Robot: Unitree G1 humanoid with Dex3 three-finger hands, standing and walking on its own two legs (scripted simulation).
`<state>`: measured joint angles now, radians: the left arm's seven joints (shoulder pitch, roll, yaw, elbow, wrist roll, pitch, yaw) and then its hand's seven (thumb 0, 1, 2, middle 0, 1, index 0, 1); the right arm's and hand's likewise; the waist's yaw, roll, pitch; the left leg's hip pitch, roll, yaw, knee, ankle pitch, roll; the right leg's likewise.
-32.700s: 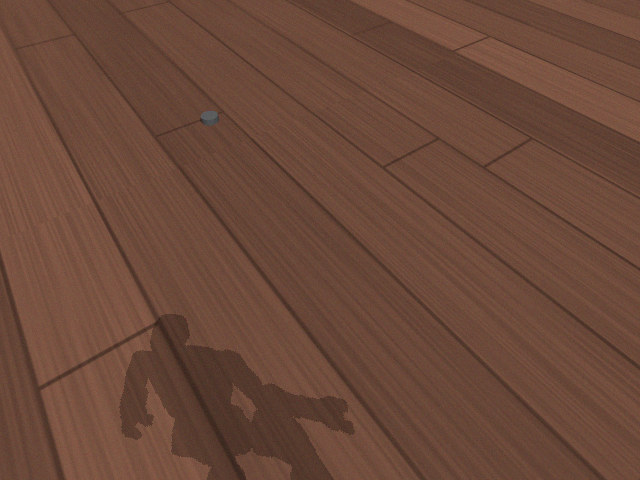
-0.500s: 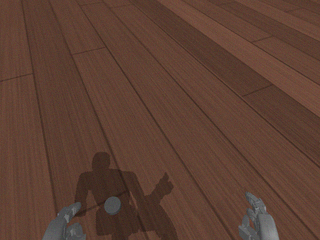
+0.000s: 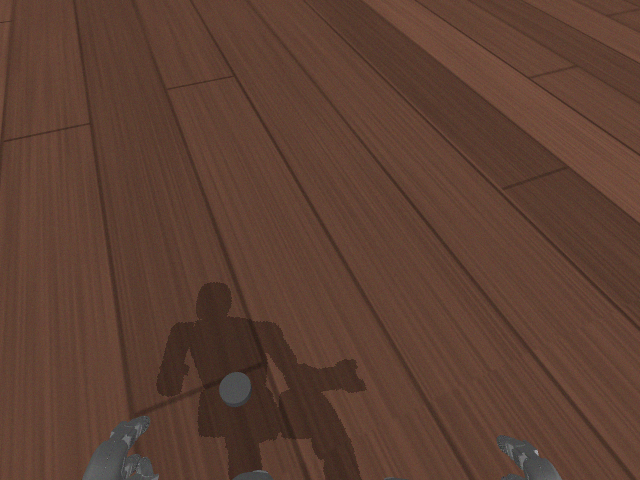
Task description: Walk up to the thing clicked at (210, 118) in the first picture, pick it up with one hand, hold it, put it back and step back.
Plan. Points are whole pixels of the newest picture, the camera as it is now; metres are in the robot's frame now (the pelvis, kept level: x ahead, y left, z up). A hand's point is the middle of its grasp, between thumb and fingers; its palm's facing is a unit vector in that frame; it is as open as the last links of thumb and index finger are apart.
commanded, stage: stand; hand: left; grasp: from above
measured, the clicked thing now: (235, 389) +0.46 +0.25 -0.72
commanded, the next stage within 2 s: none
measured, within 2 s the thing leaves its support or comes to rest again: neither
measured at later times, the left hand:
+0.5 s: hand out of the picture +0.04 +0.24 -0.12, palm faces +0.03 -0.94 -0.33, open 7.3 cm
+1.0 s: hand out of the picture +0.05 +0.23 -0.11, palm faces +0.01 -0.94 -0.34, open 7.3 cm
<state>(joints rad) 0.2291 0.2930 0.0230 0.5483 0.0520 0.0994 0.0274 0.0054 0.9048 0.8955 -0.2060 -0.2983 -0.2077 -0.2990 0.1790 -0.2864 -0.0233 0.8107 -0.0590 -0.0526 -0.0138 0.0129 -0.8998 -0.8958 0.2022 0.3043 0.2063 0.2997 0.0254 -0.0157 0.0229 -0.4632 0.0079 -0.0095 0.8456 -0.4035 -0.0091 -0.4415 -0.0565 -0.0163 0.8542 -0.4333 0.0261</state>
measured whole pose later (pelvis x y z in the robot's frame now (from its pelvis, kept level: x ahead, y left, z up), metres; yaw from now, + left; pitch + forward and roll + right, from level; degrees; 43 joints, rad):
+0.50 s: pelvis +0.00 +0.01 +0.04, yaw +0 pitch -5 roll +0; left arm 0.19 0.28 0.03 1.09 0.04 0.02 0.03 0.00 0.91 0.90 -0.21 -0.30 -0.21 -0.30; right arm 0.16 -0.28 -0.03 1.08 -0.03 0.00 -0.02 0.01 -0.90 -0.90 0.20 0.30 0.20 0.30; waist 0.02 0.02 0.07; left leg -0.14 0.01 -0.01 0.44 -0.22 -0.01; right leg -0.12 -0.05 -0.03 0.44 -0.23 0.04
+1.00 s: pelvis +0.00 -0.01 +0.05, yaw +0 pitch -4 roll +0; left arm 0.15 0.30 0.03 1.15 0.03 0.00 0.02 0.00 0.91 0.90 -0.21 -0.30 -0.21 -0.30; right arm 0.15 -0.32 -0.02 1.14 -0.02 0.00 -0.01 0.01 -0.90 -0.90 0.20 0.30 0.20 0.30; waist 0.01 0.02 0.08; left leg -0.12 0.03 -0.01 0.37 -0.17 -0.03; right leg -0.10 -0.03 -0.03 0.36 -0.19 0.02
